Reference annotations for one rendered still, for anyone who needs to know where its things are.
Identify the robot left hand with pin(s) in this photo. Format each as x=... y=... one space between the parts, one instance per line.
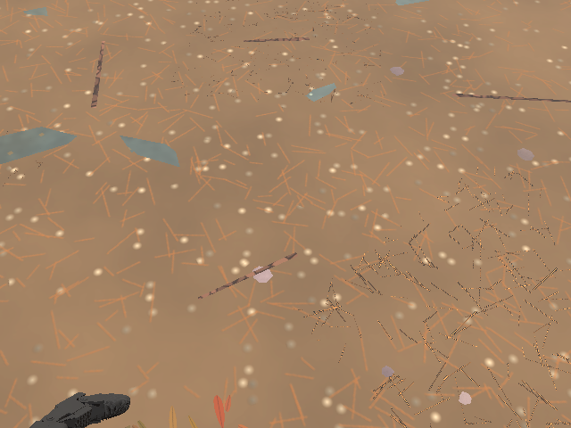
x=79 y=411

